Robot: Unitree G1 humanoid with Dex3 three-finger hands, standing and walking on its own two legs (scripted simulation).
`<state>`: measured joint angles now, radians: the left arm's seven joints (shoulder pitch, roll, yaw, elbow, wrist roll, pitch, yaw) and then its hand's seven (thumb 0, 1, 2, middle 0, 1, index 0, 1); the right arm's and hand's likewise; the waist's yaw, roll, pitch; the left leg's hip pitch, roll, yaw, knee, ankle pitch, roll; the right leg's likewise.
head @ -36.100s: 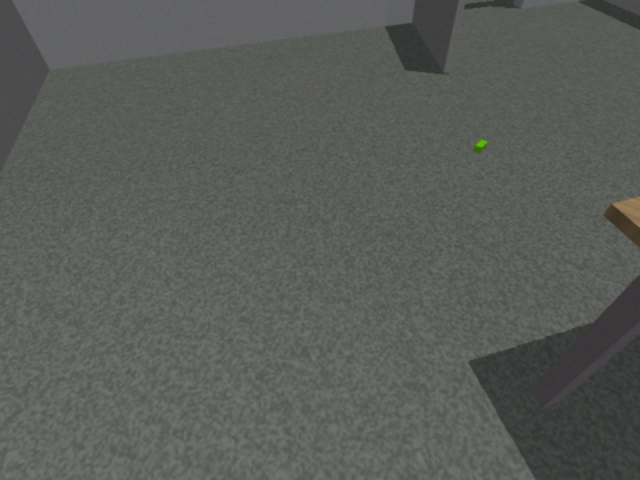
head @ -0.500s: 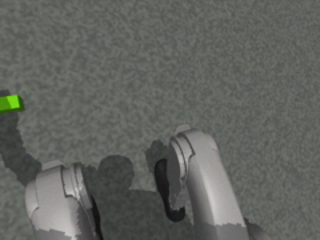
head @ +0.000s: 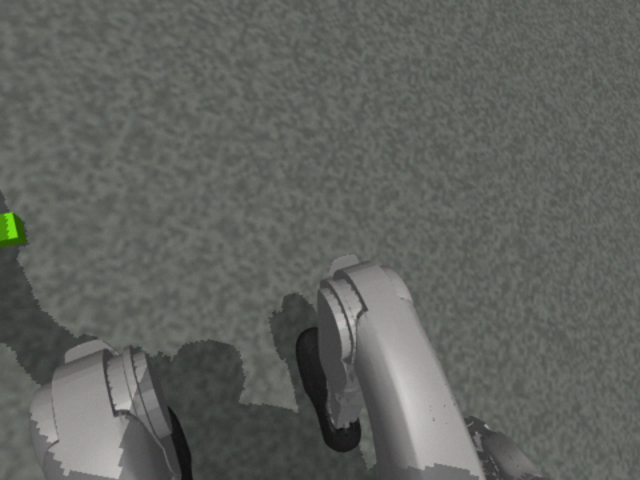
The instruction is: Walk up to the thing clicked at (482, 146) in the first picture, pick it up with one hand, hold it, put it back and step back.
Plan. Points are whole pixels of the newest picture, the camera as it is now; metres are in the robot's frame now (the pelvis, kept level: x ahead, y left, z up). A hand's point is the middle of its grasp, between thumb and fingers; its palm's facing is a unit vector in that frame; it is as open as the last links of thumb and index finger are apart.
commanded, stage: approach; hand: left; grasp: from above
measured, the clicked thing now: out of the picture +0.48 +0.30 -0.30
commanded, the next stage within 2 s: close in in 0.20 s
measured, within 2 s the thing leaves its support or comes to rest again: neither
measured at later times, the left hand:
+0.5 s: hand out of the picture +0.47 +0.31 -0.17, palm faces -0.50 -0.05 -0.87, open 13.7 cm
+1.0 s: hand out of the picture +0.48 +0.29 -0.24, palm faces -0.45 -0.07 -0.89, open 14.2 cm
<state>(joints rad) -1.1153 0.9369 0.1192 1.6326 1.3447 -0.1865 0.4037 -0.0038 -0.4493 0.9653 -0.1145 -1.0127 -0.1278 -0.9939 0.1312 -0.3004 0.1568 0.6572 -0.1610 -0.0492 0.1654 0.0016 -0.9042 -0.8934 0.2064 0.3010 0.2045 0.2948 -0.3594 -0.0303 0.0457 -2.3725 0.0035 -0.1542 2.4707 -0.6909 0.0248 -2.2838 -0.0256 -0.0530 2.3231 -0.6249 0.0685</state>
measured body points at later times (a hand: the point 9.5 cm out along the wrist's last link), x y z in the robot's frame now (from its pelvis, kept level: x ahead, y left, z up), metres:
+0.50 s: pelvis +0.00 +0.00 +0.01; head +0.25 +0.08 +0.37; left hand +0.49 +0.31 -0.12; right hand +0.07 -0.29 -0.08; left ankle +0.07 +0.12 -0.28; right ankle +0.12 -0.14 -0.28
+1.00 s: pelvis +0.00 +0.00 -0.02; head +0.28 +0.10 +0.32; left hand +0.50 +0.29 -0.19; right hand +0.02 -0.27 -0.07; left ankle +0.07 +0.12 -0.28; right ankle +0.12 -0.14 -0.28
